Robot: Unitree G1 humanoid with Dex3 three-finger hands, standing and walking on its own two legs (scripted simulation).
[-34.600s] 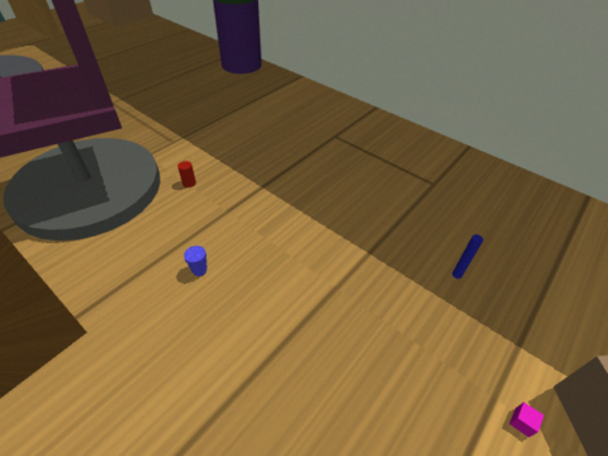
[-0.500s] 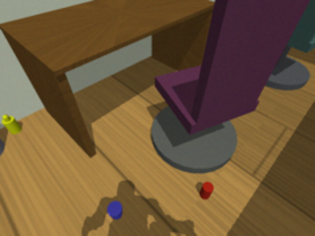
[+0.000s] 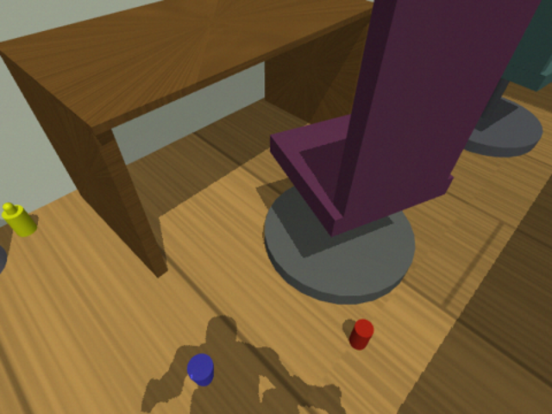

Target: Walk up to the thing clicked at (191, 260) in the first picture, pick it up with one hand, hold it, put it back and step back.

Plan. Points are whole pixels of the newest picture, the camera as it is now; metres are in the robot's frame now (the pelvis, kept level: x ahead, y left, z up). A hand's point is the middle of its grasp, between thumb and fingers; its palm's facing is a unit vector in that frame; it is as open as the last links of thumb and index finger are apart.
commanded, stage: stand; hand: left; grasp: from above
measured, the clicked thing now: (202, 372) +0.41 +0.24 -0.73
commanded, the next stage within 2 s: step back in 0.30 s
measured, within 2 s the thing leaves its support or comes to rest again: neither
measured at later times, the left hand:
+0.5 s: hand out of the picture +0.09 +0.28 -0.16, palm faces -0.02 -0.93 -0.38, open 7.4 cm
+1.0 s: hand out of the picture +0.02 +0.28 -0.18, palm faces -0.12 -0.91 -0.39, open 7.4 cm
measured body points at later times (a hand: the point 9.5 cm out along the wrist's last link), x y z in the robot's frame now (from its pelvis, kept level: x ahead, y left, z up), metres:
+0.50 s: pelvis -0.02 +0.01 -0.01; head +0.03 +0.01 +0.43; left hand +0.09 +0.32 -0.14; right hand +0.07 -0.31 -0.14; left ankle -0.02 +0.13 -0.73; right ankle +0.01 -0.13 -0.75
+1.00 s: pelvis -0.11 +0.03 -0.03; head -0.05 +0.02 +0.41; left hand +0.02 +0.33 -0.15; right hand -0.04 -0.29 -0.15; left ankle -0.04 +0.13 -0.75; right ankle -0.13 -0.09 -0.75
